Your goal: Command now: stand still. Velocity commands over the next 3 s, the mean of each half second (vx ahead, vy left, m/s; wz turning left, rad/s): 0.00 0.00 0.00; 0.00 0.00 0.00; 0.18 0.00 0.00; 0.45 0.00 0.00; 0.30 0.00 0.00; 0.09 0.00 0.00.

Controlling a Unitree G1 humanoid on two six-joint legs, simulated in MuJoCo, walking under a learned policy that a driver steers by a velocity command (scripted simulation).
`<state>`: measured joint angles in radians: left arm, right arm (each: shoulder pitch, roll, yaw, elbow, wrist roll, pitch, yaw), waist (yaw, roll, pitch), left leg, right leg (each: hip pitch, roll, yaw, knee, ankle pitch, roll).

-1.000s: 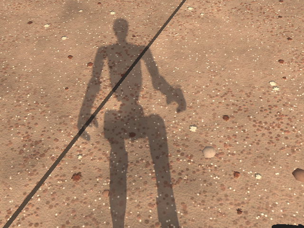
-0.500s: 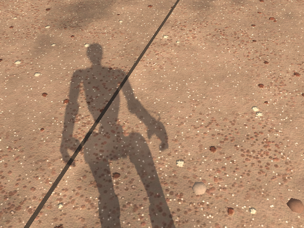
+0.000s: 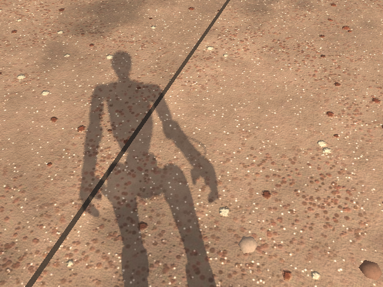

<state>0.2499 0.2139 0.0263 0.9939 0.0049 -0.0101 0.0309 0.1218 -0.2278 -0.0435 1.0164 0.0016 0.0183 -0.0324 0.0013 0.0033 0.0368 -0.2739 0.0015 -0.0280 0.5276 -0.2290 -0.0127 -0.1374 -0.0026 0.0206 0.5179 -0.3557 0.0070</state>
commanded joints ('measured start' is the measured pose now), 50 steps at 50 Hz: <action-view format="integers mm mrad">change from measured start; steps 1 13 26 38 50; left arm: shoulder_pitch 49 85 135 172 198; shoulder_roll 100 82 60 45 35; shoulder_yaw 17 5 -4 -8 -9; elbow -9 45 78 91 94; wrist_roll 1 1 0 -3 -4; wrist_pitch -7 -9 -12 -13 -14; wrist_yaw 4 8 9 10 10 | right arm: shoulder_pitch -7 10 50 82 106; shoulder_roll -105 -93 -78 -66 -58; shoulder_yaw -19 -14 -4 2 6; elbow -17 45 78 88 88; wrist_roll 0 -1 0 2 3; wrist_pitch -5 -2 -3 -5 -5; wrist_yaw -5 -9 -13 -15 -16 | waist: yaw -2 -5 -6 -5 -4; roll -10 -7 -4 -4 -4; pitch -28 3 18 22 24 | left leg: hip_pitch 127 113 98 94 93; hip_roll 28 22 19 18 17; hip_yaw -24 -21 -21 -21 -20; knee -51 -79 -90 -87 -82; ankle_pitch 232 154 121 133 150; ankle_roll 40 32 31 32 32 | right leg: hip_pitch -113 -132 -144 -145 -144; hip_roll -28 -20 -15 -13 -13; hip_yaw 18 7 -1 -5 -8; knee -109 -140 -150 -150 -147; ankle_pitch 221 133 103 114 128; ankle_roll -15 -15 -16 -17 -17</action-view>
